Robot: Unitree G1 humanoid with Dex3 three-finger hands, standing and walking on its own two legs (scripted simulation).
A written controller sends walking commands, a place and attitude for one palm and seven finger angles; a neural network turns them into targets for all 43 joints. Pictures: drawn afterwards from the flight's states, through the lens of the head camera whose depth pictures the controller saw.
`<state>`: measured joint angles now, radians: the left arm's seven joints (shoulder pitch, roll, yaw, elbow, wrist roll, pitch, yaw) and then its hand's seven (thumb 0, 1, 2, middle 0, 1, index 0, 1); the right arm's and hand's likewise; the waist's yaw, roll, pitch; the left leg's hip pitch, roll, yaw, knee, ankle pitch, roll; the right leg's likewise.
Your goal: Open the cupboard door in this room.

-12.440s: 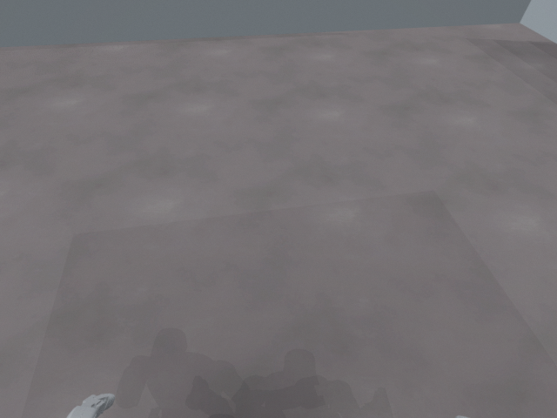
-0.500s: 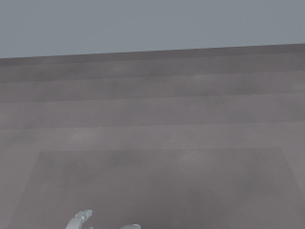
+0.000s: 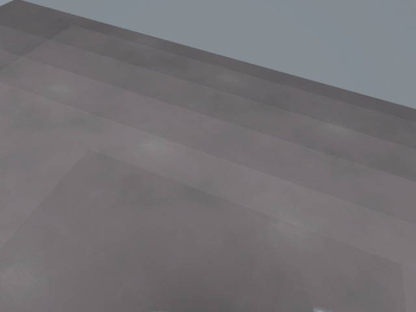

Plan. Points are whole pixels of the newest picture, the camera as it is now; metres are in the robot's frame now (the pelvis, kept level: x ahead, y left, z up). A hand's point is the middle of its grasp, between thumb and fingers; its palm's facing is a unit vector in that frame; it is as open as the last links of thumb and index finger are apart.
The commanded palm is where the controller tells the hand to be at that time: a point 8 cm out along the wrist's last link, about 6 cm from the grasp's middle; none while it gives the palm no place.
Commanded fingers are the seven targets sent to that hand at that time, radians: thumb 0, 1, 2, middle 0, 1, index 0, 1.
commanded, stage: turn or walk to find it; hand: left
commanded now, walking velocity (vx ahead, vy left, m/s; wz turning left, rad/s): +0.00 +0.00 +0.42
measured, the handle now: out of the picture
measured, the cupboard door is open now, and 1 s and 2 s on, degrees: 0 0 0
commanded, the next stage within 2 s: none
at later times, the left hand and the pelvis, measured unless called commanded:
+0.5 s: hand out of the picture +0.07 +0.19 -0.14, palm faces +0.17 -0.95 -0.26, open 7.4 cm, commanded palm none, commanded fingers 0.00 0.90 0.90 -0.20 -0.30 -0.20 -0.30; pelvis -0.02 -0.02 +0.01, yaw +11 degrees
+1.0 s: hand out of the picture -0.12 +0.15 -0.16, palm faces +0.47 -0.85 -0.25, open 7.4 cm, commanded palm none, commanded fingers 0.00 0.90 0.90 -0.20 -0.30 -0.20 -0.30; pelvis -0.04 -0.03 +0.01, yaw +26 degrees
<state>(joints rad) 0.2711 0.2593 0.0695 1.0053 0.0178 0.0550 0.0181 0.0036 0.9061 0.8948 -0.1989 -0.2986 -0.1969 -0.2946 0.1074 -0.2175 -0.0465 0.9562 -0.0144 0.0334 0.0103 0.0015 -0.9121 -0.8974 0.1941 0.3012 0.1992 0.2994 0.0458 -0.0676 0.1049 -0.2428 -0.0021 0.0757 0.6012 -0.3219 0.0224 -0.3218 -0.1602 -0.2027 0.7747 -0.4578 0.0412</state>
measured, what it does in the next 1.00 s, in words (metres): steps on the spot, turning left: right foot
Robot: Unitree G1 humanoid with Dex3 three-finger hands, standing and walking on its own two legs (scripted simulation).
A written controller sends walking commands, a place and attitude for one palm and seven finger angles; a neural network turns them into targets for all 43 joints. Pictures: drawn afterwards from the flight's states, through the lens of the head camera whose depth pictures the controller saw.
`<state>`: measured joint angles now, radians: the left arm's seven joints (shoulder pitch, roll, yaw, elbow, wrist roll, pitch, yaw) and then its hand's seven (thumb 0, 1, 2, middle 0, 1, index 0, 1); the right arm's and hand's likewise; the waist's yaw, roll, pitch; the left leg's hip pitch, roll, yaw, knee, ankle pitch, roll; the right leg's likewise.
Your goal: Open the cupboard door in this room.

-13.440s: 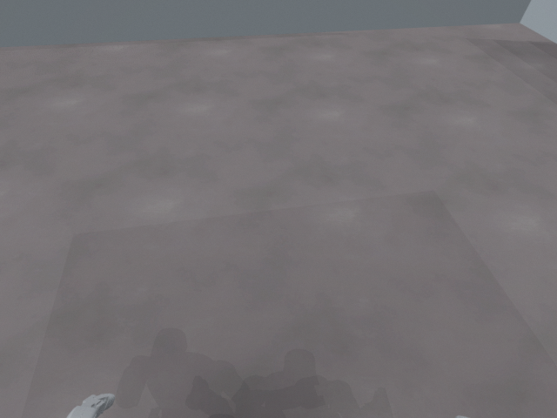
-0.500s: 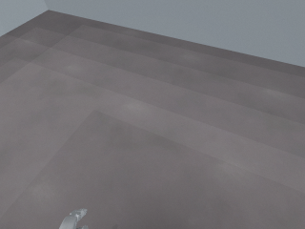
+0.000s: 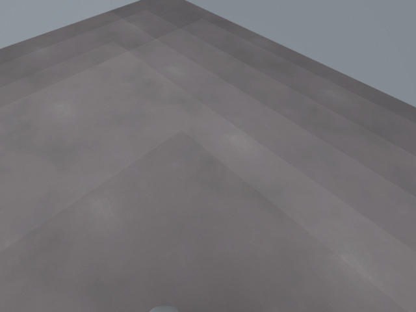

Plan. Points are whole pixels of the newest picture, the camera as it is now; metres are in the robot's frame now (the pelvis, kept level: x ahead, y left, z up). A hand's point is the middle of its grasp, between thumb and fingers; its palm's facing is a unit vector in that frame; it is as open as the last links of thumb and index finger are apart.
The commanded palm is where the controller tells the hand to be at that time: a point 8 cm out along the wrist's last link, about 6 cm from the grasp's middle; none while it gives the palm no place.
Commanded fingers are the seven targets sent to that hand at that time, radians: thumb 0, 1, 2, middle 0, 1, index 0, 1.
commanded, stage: turn or walk to find it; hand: left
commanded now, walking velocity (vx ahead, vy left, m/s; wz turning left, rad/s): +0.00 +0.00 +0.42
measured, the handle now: out of the picture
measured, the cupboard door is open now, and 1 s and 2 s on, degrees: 0 0 0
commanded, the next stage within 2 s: none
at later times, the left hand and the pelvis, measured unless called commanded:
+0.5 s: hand out of the picture +0.05 +0.23 -0.15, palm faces +0.17 -0.95 -0.26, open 7.4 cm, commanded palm none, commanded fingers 0.00 0.90 0.90 -0.20 -0.30 -0.20 -0.30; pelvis -0.02 +0.01 +0.01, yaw +9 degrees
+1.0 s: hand out of the picture -0.08 +0.14 -0.14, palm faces +0.44 -0.85 -0.28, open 7.4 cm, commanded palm none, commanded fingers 0.00 0.90 0.90 -0.20 -0.30 -0.20 -0.30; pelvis -0.05 -0.06 +0.01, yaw +24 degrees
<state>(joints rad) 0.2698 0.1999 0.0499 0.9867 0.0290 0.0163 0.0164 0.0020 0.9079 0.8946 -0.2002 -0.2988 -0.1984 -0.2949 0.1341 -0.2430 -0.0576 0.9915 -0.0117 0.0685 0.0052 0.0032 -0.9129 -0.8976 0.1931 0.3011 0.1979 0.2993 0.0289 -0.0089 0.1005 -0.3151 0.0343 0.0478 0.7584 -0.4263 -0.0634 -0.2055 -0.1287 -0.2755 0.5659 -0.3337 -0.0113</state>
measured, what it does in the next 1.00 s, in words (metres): steps on the spot, turning left: left foot, then right foot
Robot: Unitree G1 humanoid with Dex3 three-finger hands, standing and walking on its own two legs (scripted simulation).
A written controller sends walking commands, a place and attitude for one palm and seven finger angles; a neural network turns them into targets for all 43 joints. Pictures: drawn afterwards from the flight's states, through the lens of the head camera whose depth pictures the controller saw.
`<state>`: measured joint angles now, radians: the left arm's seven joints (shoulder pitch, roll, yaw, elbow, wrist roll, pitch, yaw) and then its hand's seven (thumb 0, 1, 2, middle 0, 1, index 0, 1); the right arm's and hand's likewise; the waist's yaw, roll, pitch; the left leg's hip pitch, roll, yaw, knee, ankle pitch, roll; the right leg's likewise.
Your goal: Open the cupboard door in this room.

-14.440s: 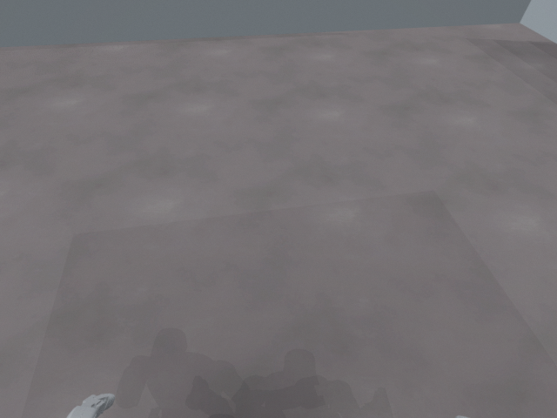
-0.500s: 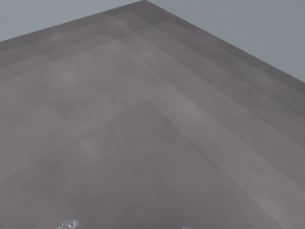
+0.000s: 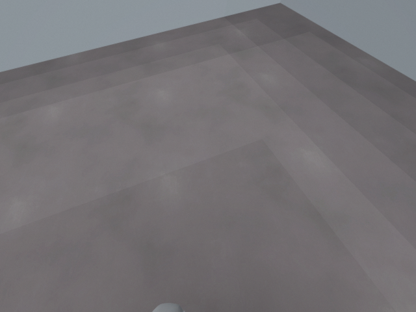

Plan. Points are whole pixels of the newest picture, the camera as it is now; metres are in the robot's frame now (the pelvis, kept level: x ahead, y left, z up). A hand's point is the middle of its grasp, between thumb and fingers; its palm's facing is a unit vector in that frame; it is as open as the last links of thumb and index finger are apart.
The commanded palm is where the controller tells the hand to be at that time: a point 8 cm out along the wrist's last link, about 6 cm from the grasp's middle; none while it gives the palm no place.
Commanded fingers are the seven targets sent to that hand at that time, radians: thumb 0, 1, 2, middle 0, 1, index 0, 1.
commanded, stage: turn or walk to find it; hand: left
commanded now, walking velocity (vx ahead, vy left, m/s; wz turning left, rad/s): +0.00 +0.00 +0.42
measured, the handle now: out of the picture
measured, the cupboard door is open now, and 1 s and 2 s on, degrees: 0 0 0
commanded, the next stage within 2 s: none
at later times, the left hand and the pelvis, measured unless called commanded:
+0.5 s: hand out of the picture -0.03 +0.27 -0.17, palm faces +0.25 -0.94 -0.23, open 7.4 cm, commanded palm none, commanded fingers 0.00 0.90 0.90 -0.20 -0.30 -0.20 -0.30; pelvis -0.04 +0.05 +0.00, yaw +11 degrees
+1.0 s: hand out of the picture -0.05 +0.18 -0.14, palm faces +0.42 -0.86 -0.28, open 7.4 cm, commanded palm none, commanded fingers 0.00 0.90 0.90 -0.20 -0.30 -0.20 -0.30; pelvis -0.05 -0.02 +0.00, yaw +25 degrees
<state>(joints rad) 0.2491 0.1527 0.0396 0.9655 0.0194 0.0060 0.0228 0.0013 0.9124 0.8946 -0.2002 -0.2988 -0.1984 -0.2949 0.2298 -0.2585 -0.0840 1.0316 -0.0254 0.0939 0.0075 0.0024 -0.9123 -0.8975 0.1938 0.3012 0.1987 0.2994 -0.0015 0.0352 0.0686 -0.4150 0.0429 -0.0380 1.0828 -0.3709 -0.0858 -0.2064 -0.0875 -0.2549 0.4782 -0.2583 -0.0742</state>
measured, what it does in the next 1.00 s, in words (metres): steps on the spot, turning left: left foot, then right foot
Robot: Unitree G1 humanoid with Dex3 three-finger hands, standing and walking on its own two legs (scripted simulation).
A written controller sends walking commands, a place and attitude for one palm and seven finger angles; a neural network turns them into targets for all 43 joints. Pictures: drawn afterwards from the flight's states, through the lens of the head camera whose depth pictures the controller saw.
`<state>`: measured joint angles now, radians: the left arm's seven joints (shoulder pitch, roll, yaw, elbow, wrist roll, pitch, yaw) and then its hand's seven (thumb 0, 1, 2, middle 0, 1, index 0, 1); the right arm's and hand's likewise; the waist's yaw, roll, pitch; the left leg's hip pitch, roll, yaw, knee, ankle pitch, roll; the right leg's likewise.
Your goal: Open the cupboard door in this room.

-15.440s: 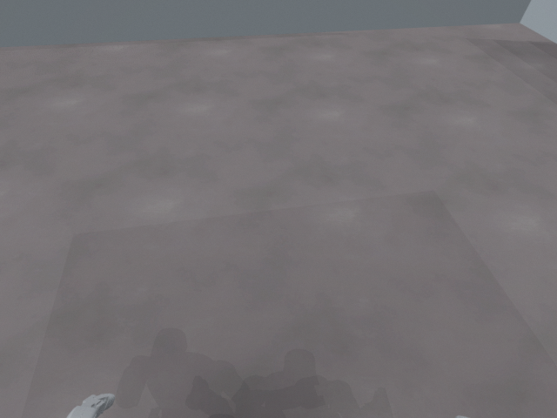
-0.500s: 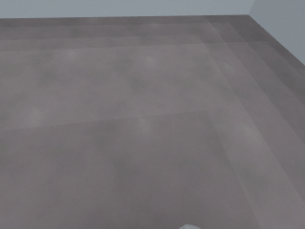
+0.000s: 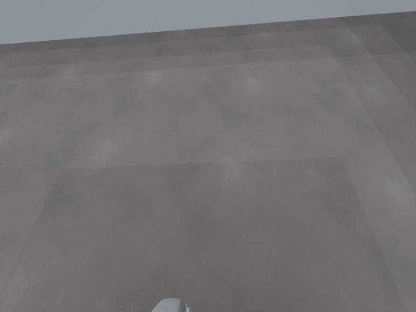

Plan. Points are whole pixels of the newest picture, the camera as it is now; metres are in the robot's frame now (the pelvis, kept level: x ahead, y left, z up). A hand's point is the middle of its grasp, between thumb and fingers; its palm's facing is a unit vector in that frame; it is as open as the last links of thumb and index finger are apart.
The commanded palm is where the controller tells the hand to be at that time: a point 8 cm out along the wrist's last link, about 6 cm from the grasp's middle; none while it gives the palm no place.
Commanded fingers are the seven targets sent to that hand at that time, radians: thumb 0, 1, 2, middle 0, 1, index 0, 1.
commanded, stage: turn or walk to find it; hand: left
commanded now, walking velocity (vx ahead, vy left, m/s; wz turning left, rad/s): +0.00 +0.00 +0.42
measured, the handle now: out of the picture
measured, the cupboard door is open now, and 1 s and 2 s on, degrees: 0 0 0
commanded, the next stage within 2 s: none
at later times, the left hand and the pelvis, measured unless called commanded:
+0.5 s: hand out of the picture -0.05 +0.28 -0.18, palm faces +0.27 -0.94 -0.21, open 7.4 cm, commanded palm none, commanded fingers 0.00 0.90 0.90 -0.20 -0.30 -0.20 -0.30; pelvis -0.03 +0.06 +0.00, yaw +12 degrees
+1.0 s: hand out of the picture -0.01 +0.21 -0.14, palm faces +0.38 -0.88 -0.28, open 7.4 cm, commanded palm none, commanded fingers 0.00 0.90 0.90 -0.20 -0.30 -0.20 -0.30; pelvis -0.05 +0.00 +0.00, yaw +23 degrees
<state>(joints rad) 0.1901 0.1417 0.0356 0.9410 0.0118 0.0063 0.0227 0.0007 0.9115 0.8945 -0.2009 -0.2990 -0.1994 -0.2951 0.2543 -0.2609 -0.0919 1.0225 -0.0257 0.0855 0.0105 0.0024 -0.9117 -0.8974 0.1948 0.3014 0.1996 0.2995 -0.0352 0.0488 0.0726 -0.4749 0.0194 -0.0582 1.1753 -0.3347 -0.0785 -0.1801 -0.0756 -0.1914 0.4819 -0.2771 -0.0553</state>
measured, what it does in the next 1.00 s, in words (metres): steps on the spot, turning left: left foot, then right foot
